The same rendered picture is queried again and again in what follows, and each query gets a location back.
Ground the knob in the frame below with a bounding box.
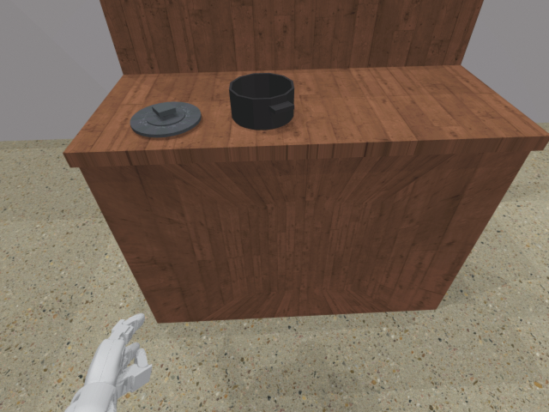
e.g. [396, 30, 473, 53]
[152, 102, 176, 118]

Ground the table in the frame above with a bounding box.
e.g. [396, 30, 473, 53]
[63, 0, 549, 324]

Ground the robot left hand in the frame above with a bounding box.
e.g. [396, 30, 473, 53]
[84, 313, 152, 399]

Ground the lid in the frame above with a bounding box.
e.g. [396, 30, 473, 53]
[130, 101, 202, 137]

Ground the robot left forearm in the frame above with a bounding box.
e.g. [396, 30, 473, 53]
[64, 382, 118, 412]

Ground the pot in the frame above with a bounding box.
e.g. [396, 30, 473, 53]
[229, 73, 294, 130]

